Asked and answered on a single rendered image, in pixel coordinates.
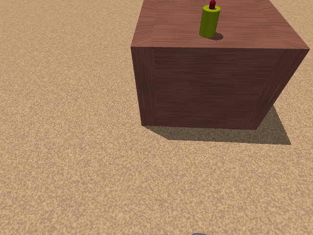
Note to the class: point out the bottle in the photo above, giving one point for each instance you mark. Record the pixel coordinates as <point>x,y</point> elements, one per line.
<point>209,20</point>

